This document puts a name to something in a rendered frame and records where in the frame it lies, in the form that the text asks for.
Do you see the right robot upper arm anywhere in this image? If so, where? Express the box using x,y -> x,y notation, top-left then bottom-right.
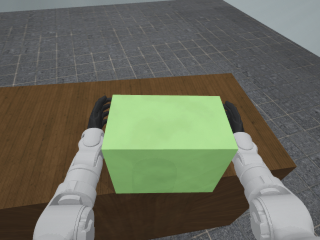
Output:
249,194 -> 320,240

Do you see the left robot forearm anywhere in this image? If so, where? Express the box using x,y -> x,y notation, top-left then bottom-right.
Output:
33,128 -> 105,240

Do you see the pedestal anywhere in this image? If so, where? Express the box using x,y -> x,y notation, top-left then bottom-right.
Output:
0,73 -> 297,240

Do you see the right robot hand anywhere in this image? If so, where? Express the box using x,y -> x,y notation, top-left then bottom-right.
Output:
222,101 -> 245,134

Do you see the left robot upper arm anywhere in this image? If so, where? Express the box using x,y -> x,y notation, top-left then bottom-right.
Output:
34,204 -> 95,240

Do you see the right robot forearm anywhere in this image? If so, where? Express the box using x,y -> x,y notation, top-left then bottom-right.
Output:
232,132 -> 314,233

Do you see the carton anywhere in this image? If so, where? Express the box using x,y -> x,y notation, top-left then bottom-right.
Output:
101,94 -> 238,194

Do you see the left robot hand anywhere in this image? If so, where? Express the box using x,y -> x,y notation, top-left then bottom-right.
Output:
87,95 -> 112,130

